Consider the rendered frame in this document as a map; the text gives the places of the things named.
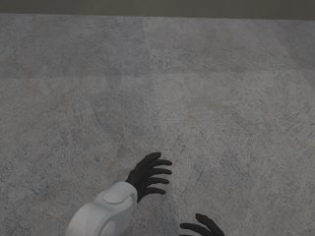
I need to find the robot right hand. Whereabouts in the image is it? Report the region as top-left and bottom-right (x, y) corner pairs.
(179, 213), (224, 236)

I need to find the left robot forearm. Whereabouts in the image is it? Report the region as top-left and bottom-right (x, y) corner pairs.
(66, 181), (138, 236)

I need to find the robot left hand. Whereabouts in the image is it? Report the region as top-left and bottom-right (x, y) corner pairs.
(125, 151), (172, 203)

